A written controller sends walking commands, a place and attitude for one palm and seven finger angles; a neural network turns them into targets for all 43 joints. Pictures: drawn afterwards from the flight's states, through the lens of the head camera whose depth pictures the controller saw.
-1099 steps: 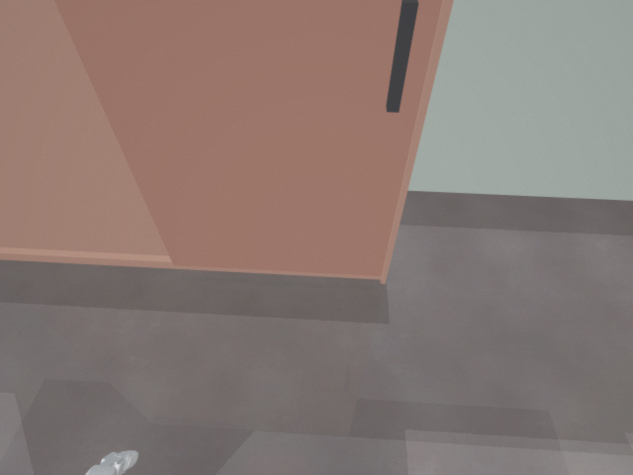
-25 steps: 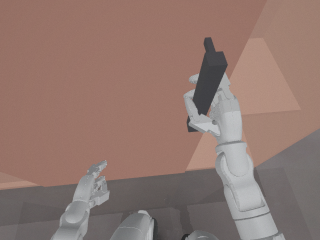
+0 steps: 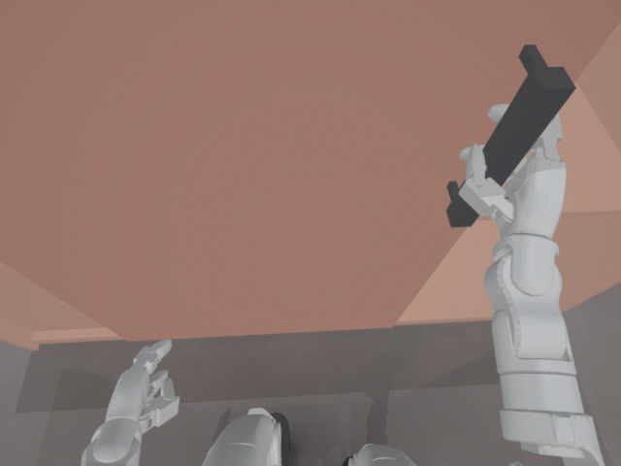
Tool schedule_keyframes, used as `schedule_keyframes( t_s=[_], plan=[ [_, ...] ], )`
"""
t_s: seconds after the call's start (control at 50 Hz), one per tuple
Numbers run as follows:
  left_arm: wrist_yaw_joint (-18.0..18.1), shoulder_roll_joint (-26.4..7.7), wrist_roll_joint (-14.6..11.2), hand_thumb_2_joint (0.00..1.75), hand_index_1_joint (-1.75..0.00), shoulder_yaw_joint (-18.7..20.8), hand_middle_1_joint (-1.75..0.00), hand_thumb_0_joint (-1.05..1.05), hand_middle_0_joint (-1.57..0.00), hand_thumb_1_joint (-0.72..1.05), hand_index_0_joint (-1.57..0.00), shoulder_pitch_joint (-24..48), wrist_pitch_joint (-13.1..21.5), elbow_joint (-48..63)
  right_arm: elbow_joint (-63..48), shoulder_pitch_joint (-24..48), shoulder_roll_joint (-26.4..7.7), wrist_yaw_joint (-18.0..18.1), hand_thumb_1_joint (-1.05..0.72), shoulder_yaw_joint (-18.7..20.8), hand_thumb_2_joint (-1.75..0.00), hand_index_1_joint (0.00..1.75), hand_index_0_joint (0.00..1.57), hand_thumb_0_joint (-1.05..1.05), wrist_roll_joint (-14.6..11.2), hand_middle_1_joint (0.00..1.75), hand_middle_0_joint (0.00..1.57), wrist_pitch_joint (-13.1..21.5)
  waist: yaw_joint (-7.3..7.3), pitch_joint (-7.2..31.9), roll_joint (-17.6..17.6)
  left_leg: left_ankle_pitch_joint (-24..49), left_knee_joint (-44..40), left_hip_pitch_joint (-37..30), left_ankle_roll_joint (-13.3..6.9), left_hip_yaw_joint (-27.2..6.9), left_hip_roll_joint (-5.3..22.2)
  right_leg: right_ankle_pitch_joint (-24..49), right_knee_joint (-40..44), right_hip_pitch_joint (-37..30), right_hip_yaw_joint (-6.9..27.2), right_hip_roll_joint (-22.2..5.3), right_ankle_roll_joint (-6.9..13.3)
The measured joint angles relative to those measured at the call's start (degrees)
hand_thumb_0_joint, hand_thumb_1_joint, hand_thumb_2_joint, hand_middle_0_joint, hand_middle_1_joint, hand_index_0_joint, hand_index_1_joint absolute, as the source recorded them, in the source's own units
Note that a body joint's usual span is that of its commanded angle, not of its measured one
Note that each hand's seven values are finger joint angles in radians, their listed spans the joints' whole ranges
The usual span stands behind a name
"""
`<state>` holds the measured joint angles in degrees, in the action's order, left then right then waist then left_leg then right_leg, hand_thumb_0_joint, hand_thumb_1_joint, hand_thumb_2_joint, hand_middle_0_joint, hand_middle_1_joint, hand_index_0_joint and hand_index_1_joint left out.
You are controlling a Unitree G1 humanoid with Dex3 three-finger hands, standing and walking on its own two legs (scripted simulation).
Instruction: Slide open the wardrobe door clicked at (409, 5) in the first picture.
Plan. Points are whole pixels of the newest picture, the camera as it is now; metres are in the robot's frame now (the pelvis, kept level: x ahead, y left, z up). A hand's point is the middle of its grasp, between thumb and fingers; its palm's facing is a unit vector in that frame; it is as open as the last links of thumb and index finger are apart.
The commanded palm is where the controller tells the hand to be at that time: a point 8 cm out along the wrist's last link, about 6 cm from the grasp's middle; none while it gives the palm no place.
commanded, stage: step sideways, sliding the door along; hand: right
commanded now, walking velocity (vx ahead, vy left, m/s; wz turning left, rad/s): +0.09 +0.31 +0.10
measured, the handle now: (489, 149) +0.44 -0.20 +0.14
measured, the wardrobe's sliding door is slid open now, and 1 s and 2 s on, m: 0.49 0.49 0.49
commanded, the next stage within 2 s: stop walking and hold the door there in 0.06 s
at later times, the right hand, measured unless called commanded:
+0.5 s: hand (479, 179) +0.40 -0.17 +0.14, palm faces +0.47 +0.82 -0.32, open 6.8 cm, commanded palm +0.35 -0.21 +0.13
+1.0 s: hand (477, 178) +0.39 -0.17 +0.14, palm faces +0.41 +0.88 -0.25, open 6.6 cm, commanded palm +0.35 -0.20 +0.13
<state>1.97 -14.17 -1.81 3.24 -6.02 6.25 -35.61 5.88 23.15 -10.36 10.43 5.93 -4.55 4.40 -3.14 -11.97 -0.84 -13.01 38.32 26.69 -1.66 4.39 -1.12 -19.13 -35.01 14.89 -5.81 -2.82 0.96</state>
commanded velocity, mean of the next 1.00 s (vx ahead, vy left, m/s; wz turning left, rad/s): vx -0.01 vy -0.06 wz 0.01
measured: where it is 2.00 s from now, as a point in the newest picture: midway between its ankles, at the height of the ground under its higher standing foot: outside the picture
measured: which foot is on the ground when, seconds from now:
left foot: up 0.00-0.28, down 0.30-1.00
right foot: down 0.00-0.30, up 0.32-0.56, down 0.58-1.00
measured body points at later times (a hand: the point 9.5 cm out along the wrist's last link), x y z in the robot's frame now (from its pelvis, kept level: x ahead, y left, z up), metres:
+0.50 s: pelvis +0.01 +0.11 +0.01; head +0.05 +0.15 +0.45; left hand +0.14 +0.41 -0.11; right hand +0.37 -0.22 +0.15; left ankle +0.01 +0.26 -0.72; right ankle +0.01 +0.00 -0.68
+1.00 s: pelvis -0.04 +0.10 +0.01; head -0.03 +0.11 +0.46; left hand -0.01 +0.38 -0.11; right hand +0.37 -0.22 +0.15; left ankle -0.05 +0.23 -0.72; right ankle +0.04 +0.01 -0.72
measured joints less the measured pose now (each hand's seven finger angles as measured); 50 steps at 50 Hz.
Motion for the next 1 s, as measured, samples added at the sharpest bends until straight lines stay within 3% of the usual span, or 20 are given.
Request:
schedule_keyframes(
  t_s=[0.06,0.12,0.18,0.24,0.28,0.3,0.32,0.36,0.4,0.44,0.5,0.58,0.6,0.64,0.68,0.72,0.82,0.84,0.9,1.0],
  plan=[
    [-0.9,0.8,0.4,0.90,-0.30,0.0,-0.29,0.01,-0.20,0.91,-0.20,-1.0,0.1,0.0,2.6,2.5,-1.3,-0.9,-0.71,0.5,-0.79,1.31,0.12,0.00,0.5,1.40,0.38,-0.6,-1.50,-1.3,0.8,-9.8,16.1,2.9,1.6,-3.1,-1.4,-0.9,-0.6,-0.9,0.9,-2.7,-1.9],
    [-2.0,1.3,0.3,0.90,-0.30,-0.5,-0.30,0.01,-0.20,0.91,-0.20,-2.4,0.0,0.3,3.7,2.7,-1.5,-1.1,-0.72,1.7,-0.80,1.30,0.14,0.01,-0.5,1.40,0.35,-1.5,-3.12,-0.8,-0.6,-9.7,21.9,3.0,2.8,-3.5,-0.2,0.3,2.0,-2.4,1.5,-6.6,-4.0],
    [-2.4,2.1,0.3,0.90,-0.30,-1.0,-0.30,0.01,-0.20,0.91,-0.20,-3.3,-0.6,0.7,3.8,2.2,-2.4,-1.2,-0.71,3.5,-0.81,1.31,0.15,0.01,-1.5,1.40,0.34,-2.5,-4.55,-0.4,-1.8,-8.5,18.4,0.1,3.6,-3.3,1.8,1.5,4.7,-4.1,1.5,-10.1,-6.0],
    [-2.1,3.3,0.5,0.90,-0.30,-2.4,-0.30,0.01,-0.20,0.90,-0.20,-2.2,-1.7,0.5,6.7,-1.3,-8.6,-3.8,-0.65,7.7,-0.80,1.33,0.18,-0.05,-0.4,1.40,0.36,1.2,-3.59,1.2,-2.5,-7.6,8.4,-4.1,3.8,-2.6,2.2,1.8,5.8,-4.8,0.6,-13.4,-8.0],
    [-1.9,3.6,0.1,0.90,-0.30,-2.8,-0.30,0.01,-0.20,0.90,-0.20,-2.4,-1.3,1.1,9.3,-3.0,-12.9,-4.6,-0.61,10.4,-0.79,1.33,0.21,-0.10,0.1,1.40,0.38,2.2,-3.09,2.1,-3.0,-1.3,-2.8,-8.5,3.7,-1.2,2.4,0.7,3.3,-4.2,0.1,-14.8,-8.8],
    [-1.7,3.6,-0.2,0.90,-0.30,-3.0,-0.30,0.01,-0.20,0.90,-0.20,-2.6,-1.0,1.4,11.0,-3.4,-15.1,-5.0,-0.59,11.8,-0.79,1.33,0.22,-0.13,0.5,1.40,0.39,2.5,-2.44,2.7,-2.4,3.4,-7.3,-10.6,3.7,-0.9,3.2,-0.3,0.0,-2.7,0.2,-14.6,-8.1],
    [-1.4,2.8,-0.3,0.90,-0.30,-3.2,-0.30,0.01,-0.20,0.90,-0.20,-1.8,-1.1,1.0,12.9,-4.0,-16.2,-5.2,-0.57,13.7,-0.79,1.32,0.22,-0.15,1.1,1.40,0.40,3.2,-1.53,3.1,-2.9,0.9,-7.1,-10.5,4.1,-0.7,3.3,-3.2,-5.4,-0.2,1.9,-13.9,-6.7],
    [0.0,0.2,-0.5,0.90,-0.30,-2.8,-0.30,0.01,-0.20,0.90,-0.21,0.3,-2.1,-0.6,17.0,-5.1,-16.5,-4.7,-0.56,16.9,-0.78,1.33,0.25,-0.19,1.2,1.38,0.41,4.4,0.85,3.2,-5.0,-3.1,-3.6,-8.7,4.2,-0.8,3.8,-10.9,-17.5,5.0,6.2,-9.0,-4.5],
    [1.6,-2.0,-0.8,0.90,-0.30,-2.0,-0.30,0.01,-0.20,0.90,-0.20,1.2,-2.6,-2.2,19.8,-5.2,-15.8,-4.2,-0.55,18.8,-0.78,1.33,0.27,-0.19,1.0,1.35,0.40,3.8,2.15,3.4,-5.3,-3.9,-2.8,-8.2,4.2,-1.6,5.3,-14.1,-25.1,8.5,6.3,-3.4,-3.5],
    [2.8,-3.8,-0.8,0.90,-0.30,-1.6,-0.30,0.01,-0.20,0.90,-0.20,1.1,-2.9,-3.8,22.5,-4.7,-15.1,-3.8,-0.55,20.1,-0.78,1.33,0.28,-0.19,1.6,1.33,0.40,3.7,3.05,3.9,-4.9,-3.2,-3.5,-8.6,4.4,-2.2,6.4,-14.3,-25.2,9.7,4.4,0.2,-3.1],
    [3.6,-5.3,-0.7,0.90,-0.30,-1.0,-0.30,0.01,-0.20,0.91,-0.20,-0.4,-3.4,-5.0,25.2,-3.7,-14.7,-3.4,-0.54,20.5,-0.79,1.34,0.30,-0.18,2.9,1.33,0.39,3.7,3.94,5.3,-3.6,-2.6,-4.7,-9.2,4.5,-2.2,7.3,-11.2,-17.9,9.0,2.2,2.5,-2.8],
    [4.0,-6.4,-0.4,0.90,-0.30,-0.6,-0.30,0.01,-0.20,0.91,-0.20,-3.7,-3.7,-5.1,25.9,-2.6,-14.4,-2.9,-0.55,18.9,-0.80,1.34,0.29,-0.16,3.5,1.35,0.40,3.8,4.40,7.7,-2.7,-2.5,-4.4,-9.5,4.9,-1.3,6.2,1.5,-1.7,3.5,1.8,1.5,-2.8],
    [4.1,-6.3,-0.4,0.90,-0.30,-0.3,-0.30,0.01,-0.20,0.91,-0.20,-4.2,-3.7,-5.2,25.8,-2.3,-14.5,-2.8,-0.55,18.4,-0.81,1.34,0.28,-0.15,3.5,1.35,0.40,4.0,4.45,7.9,-2.4,-2.7,-3.8,-9.4,5.0,-1.3,6.0,3.9,-0.3,3.0,1.6,1.3,-0.8],
    [4.0,-5.1,-0.6,0.90,-0.30,-0.3,-0.29,0.01,-0.20,0.91,-0.20,-5.1,-3.9,-4.8,26.1,-2.2,-15.3,-2.4,-0.57,17.4,-0.80,1.33,0.27,-0.15,3.4,1.36,0.40,4.2,3.68,8.2,-0.7,-4.5,-3.0,-9.1,4.3,-2.5,5.6,3.5,-0.6,2.6,0.2,1.0,0.9],
    [3.8,-3.5,-0.3,0.90,-0.30,-0.9,-0.29,0.01,-0.20,0.91,-0.20,-6.2,-3.6,-3.9,26.7,-2.6,-16.2,-2.1,-0.58,17.3,-0.78,1.34,0.25,-0.14,3.5,1.36,0.39,4.1,3.68,8.9,0.0,-10.4,2.0,-7.6,3.1,-3.0,4.4,3.5,0.9,2.0,-0.8,0.2,1.1],
    [3.6,-2.0,-0.1,0.90,-0.30,-1.7,-0.29,0.01,-0.20,0.91,-0.20,-7.4,-2.7,-3.1,27.7,-2.6,-17.1,-2.0,-0.60,17.3,-0.77,1.34,0.24,-0.14,3.5,1.36,0.37,3.8,4.16,9.3,0.0,-11.7,5.0,-7.4,2.7,-2.4,3.2,4.7,2.8,1.7,-0.8,-0.5,0.9],
    [3.1,0.6,0.1,0.90,-0.30,-4.4,-0.30,0.01,-0.20,0.90,-0.20,-9.5,-1.7,-3.0,31.3,-0.6,-19.9,-2.5,-0.61,18.0,-0.75,1.35,0.24,-0.13,2.9,1.33,0.35,2.4,4.13,9.9,1.0,-5.1,-6.9,-13.3,2.5,-0.9,2.7,6.3,3.6,2.6,-2.2,-1.2,0.1],
    [3.1,0.7,0.2,0.90,-0.30,-4.8,-0.30,0.01,-0.20,0.90,-0.20,-9.3,-1.8,-3.3,32.4,-0.2,-20.4,-2.7,-0.61,18.7,-0.75,1.35,0.24,-0.13,2.8,1.33,0.36,2.6,4.26,9.7,0.7,-1.8,-8.8,-13.7,2.1,-1.1,2.5,6.1,2.8,3.2,-2.5,-1.6,-0.1],
    [3.4,0.1,-0.1,0.90,-0.30,-4.9,-0.30,0.01,-0.20,0.90,-0.20,-9.1,-2.5,-4.5,36.4,1.5,-20.7,-2.8,-0.61,20.3,-0.75,1.35,0.25,-0.12,2.5,1.31,0.35,3.1,5.53,9.2,-1.2,-1.2,-9.0,-13.2,1.8,-0.7,1.5,6.5,2.6,3.9,-2.1,-2.5,-0.4],
    [4.4,-1.9,-0.5,0.90,-0.30,-3.9,-0.30,0.01,-0.20,0.90,-0.21,-10.8,-3.5,-6.7,41.7,4.2,-21.0,-3.1,-0.60,19.5,-0.76,1.36,0.28,-0.12,3.4,1.30,0.35,3.6,5.65,10.1,-1.3,-1.2,-9.0,-12.7,2.4,-1.4,2.1,7.7,3.8,3.6,-2.3,-1.5,0.3]
  ],
)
